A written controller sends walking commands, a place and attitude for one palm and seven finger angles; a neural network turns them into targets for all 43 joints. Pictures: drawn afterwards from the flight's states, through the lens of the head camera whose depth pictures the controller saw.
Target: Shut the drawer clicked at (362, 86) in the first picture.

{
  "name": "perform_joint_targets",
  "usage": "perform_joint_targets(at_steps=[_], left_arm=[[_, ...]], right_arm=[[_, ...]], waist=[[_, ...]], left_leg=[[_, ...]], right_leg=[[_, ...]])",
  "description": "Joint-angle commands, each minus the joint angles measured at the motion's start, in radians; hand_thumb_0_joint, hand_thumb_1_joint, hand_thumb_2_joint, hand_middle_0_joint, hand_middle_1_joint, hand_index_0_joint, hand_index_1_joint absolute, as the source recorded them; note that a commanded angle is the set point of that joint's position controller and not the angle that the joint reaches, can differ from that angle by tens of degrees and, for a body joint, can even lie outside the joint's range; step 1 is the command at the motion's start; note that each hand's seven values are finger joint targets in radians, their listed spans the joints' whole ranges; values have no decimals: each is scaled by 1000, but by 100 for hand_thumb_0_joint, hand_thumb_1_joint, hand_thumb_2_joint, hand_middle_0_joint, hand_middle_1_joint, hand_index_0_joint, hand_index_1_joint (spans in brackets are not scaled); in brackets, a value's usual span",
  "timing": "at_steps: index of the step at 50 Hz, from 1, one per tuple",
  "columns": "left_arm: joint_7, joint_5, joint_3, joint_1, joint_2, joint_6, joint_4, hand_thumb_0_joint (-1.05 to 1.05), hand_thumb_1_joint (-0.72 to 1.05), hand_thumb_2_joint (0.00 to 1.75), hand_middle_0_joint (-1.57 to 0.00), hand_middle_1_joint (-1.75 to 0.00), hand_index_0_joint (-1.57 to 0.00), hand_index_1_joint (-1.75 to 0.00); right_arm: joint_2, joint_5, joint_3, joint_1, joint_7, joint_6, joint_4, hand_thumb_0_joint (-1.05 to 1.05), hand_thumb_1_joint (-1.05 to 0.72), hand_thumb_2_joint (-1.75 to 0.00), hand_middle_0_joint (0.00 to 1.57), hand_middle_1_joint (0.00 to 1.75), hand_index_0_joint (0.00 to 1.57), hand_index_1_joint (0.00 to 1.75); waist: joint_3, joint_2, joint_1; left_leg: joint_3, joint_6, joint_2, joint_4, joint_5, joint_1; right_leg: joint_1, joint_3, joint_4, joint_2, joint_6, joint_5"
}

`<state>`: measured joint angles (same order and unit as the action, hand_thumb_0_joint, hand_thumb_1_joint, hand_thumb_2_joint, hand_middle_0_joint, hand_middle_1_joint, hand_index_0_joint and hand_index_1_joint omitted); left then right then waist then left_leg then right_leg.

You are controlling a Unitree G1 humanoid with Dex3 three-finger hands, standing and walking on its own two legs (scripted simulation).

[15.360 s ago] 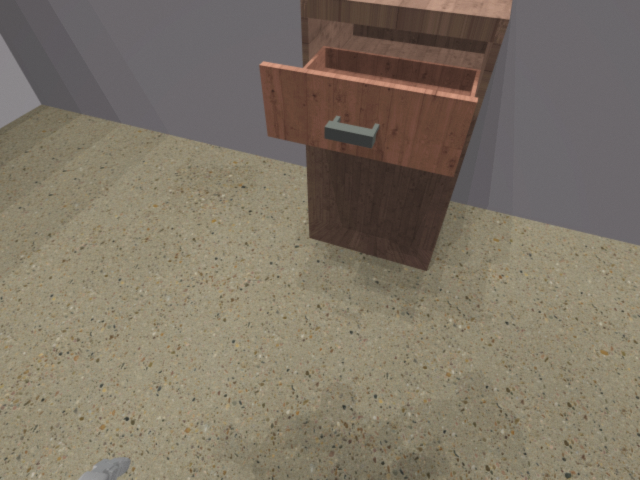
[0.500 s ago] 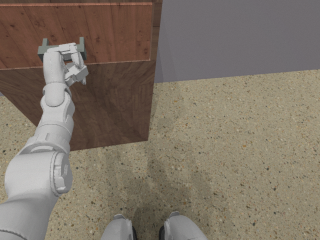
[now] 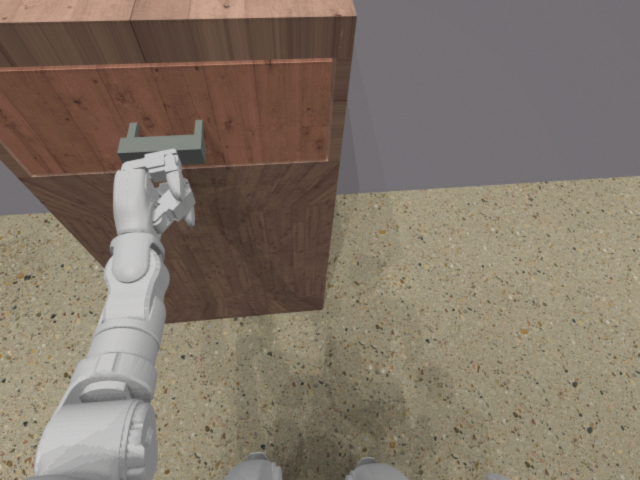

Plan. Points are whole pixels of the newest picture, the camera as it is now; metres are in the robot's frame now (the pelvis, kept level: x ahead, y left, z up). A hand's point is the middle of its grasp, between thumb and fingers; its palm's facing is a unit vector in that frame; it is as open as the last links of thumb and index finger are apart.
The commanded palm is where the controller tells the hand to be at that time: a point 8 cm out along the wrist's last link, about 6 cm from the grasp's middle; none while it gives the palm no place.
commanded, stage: draw the hand back to the body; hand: left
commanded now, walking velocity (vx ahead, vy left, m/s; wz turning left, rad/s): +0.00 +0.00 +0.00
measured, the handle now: (165, 139) +0.55 +0.20 +0.07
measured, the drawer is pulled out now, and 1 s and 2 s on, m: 0.00 0.00 0.00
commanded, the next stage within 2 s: step back with the hand held close in 1.28 s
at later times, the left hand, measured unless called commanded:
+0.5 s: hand (100, 282) +0.30 +0.19 +0.14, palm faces +0.13 -0.98 -0.15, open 3.3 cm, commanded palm +0.26 +0.24 +0.15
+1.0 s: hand out of the picture +0.20 +0.24 +0.20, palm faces +0.34 -0.87 -0.35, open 3.3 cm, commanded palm +0.15 +0.29 +0.22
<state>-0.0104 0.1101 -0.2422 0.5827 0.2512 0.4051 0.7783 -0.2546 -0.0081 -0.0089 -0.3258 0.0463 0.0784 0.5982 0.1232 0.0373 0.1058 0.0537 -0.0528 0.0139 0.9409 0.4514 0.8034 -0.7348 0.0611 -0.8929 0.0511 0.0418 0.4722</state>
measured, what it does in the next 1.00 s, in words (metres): rises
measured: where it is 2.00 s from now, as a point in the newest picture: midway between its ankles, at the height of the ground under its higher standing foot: outside the picture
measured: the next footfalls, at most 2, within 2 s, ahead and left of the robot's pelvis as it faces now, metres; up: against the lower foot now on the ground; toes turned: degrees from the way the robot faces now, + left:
none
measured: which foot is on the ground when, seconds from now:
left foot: down 0.00-1.00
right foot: down 0.00-1.00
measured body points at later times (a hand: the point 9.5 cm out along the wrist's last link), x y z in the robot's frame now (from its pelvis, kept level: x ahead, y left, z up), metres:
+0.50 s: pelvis +0.00 +0.00 +0.04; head +0.01 -0.01 +0.48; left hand +0.29 +0.25 +0.15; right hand +0.19 -0.24 -0.04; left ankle -0.01 +0.08 -0.69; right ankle -0.03 -0.10 -0.69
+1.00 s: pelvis +0.00 +0.01 +0.06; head -0.01 -0.01 +0.51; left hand +0.18 +0.29 +0.22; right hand +0.20 -0.21 -0.03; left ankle +0.00 +0.08 -0.69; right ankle -0.03 -0.10 -0.69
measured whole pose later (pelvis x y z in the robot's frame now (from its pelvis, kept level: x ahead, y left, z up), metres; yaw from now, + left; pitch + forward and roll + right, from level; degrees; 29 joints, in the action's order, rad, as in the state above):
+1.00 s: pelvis +0.00 +0.01 +0.06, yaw +1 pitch -3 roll -1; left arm -0.09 0.10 -0.23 -0.45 0.33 0.06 -0.38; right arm -0.24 -0.02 0.04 -0.19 -0.05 -0.03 0.59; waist -0.01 0.07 -0.04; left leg 0.05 -0.06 -0.04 0.44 0.25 0.13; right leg -0.07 0.04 -0.39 0.02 0.02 0.28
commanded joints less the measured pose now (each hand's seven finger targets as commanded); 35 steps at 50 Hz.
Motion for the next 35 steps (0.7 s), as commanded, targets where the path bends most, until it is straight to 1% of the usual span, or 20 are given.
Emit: perform_joint_targets(at_steps=[1, 2, 4, 6, 7, 9, 12, 13, 15, 16, 17, 20, 21, 22, 23, 24, 28, 31, 32, 35], left_arm=[[30, 42, -41, 145, 211, 22, -428, 0, 90, 90, -140, -160, -140, -160], [41, 57, -50, 57, 211, -6, -426, 0, 90, 90, -140, -160, -140, -160], [59, 82, -22, -1, 179, -59, -461, 0, 90, 90, -140, -160, -140, -160], [72, 107, -21, -67, 164, -99, -515, 0, 90, 90, -140, -160, -140, -160], [79, 113, -30, -81, 179, -110, -551, 0, 90, 90, -140, -160, -140, -160], [92, 121, -4, -101, 151, -127, -617, 0, 90, 90, -140, -160, -140, -160], [110, 125, 34, -115, 140, -132, -741, 0, 90, 90, -140, -160, -140, -160], [117, 129, 20, -148, 147, -135, -749, 0, 90, 90, -140, -160, -140, -160], [129, 137, 16, -158, 158, -145, -771, 0, 90, 90, -140, -160, -140, -160], [136, 142, 21, -163, 154, -152, -788, 0, 90, 90, -140, -160, -140, -160], [140, 145, 4, -173, 180, -160, -802, 0, 90, 90, -140, -160, -140, -160], [151, 155, 1, -198, 177, -195, -830, 0, 90, 90, -140, -160, -140, -160], [59, 41, 14, -257, 280, -211, -880, 0, 90, 90, -140, -160, -140, -160], [14, 34, 18, -301, 252, -227, -908, 0, 90, 90, -140, -160, -140, -160], [-3, 29, 51, -352, 205, -241, -934, 0, 90, 90, -140, -160, -140, -160], [-19, 20, 61, -395, 200, -254, -949, 0, 90, 90, -140, -160, -140, -160], [-60, 6, 33, -486, 218, -283, -999, 0, 90, 90, -140, -160, -140, -160], [-75, -3, 27, -529, 217, -289, -1075, 0, 90, 90, -140, -160, -140, -160], [-77, -3, 16, -555, 230, -291, -1092, 0, 90, 90, -140, -160, -140, -160], [-87, -11, 10, -603, 224, -285, -1187, 0, 90, 90, -140, -160, -140, -160]], right_arm=[[-146, -26, -54, -98, -10, -29, -127, 0, -90, -90, 20, 30, 20, 30], [-146, -30, -50, -91, -12, -31, -142, 0, -90, -90, 20, 30, 20, 30], [-144, -44, -44, -58, -21, -33, -155, 0, -90, -90, 20, 30, 20, 30], [-146, -52, -42, -29, -30, -43, -173, 0, -90, -90, 20, 30, 20, 30], [-147, -55, -39, -10, -36, -49, -182, 0, -90, -90, 20, 30, 20, 30], [-138, -58, -32, 12, -43, -61, -185, 0, -90, -90, 20, 30, 20, 30], [-135, -57, -29, 43, -53, -88, -190, 0, -90, -90, 20, 30, 20, 30], [-135, -56, -29, 50, -57, -94, -185, 0, -90, -90, 20, 30, 20, 30], [-136, -56, -22, 80, -65, -108, -187, 0, -90, -90, 20, 30, 20, 30], [-136, -57, -18, 95, -69, -117, -190, 0, -90, -90, 20, 30, 20, 30], [-142, -58, -16, 106, -74, -123, -192, 0, -90, -90, 20, 30, 20, 30], [-136, -61, -4, 149, -86, -139, -203, 0, -90, -90, 20, 30, 20, 30], [-119, -55, -12, 202, -98, -120, -203, 0, -90, -90, 20, 30, 20, 30], [-115, -53, -4, 209, -106, -116, -210, 0, -90, -90, 20, 30, 20, 30], [-105, -52, 3, 219, -108, -117, -219, 0, -90, -90, 20, 30, 20, 30], [-106, -51, 8, 225, -110, -113, -218, 0, -90, -90, 20, 30, 20, 30], [-104, -44, 18, 247, -119, -103, -208, 0, -90, -90, 20, 30, 20, 30], [-99, -39, 20, 265, -121, -110, -206, 0, -90, -90, 20, 30, 20, 30], [-103, -36, 19, 269, -122, -114, -201, 0, -90, -90, 20, 30, 20, 30], [-95, -31, 24, 272, -117, -129, -197, 0, -90, -90, 20, 30, 20, 30]], waist=[[543, 33, -56], [507, -14, -65], [392, -65, -52], [332, -104, -54], [315, -78, -62], [286, -18, -56], [274, 18, -44], [280, 15, -49], [248, 15, -50], [237, -5, -47], [228, -5, -54], [202, -5, -65], [169, 10, -115], [137, -11, -106], [134, 15, -104], [115, 27, -110], [55, -45, -112], [24, -9, -116], [16, -28, -121], [24, 30, -126]], left_leg=[[-70, 16, 1, -96, -706, -468], [-62, 10, -3, -108, -692, -432], [-46, 4, -7, -143, -615, -383], [-37, 1, -15, -172, -523, -360], [-33, -1, -19, -181, -512, -364], [-35, 0, -20, -196, -521, -403], [-54, -2, -16, -202, -531, -470], [-56, -1, -15, -209, -519, -485], [-65, 2, -17, -229, -452, -480], [-69, 1, -18, -239, -421, -480], [-71, 0, -19, -247, -398, -474], [-82, 2, -20, -284, -345, -487], [-77, 5, -14, -335, -315, -525], [-78, 3, -11, -361, -298, -532], [-78, 6, -12, -373, -294, -554], [-82, 7, -7, -389, -304, -570], [-84, 4, 1, -458, -302, -610], [-86, 5, 6, -495, -313, -662], [-88, 3, 8, -504, -317, -670], [-97, 8, 8, -533, -356, -724]], right_leg=[[308, -54, 102, -5, -25, -705], [352, -54, 110, -7, -26, -742], [375, -52, 145, -14, -37, -767], [399, -52, 177, -18, -44, -751], [416, -58, 187, -22, -41, -751], [402, -56, 205, -25, -41, -739], [377, -51, 220, -22, -34, -676], [378, -52, 227, -22, -36, -661], [370, -49, 245, -23, -32, -587], [373, -48, 255, -25, -32, -556], [379, -51, 261, -24, -30, -524], [384, -45, 287, -27, -26, -441], [420, -97, 356, -60, -18, -398], [431, -91, 382, -59, -19, -368], [445, -88, 387, -61, -19, -362], [458, -81, 394, -62, -15, -365], [516, -76, 451, -57, -16, -351], [533, -72, 482, -57, -12, -348], [537, -71, 497, -53, -13, -345], [569, -64, 509, -54, -6, -367]])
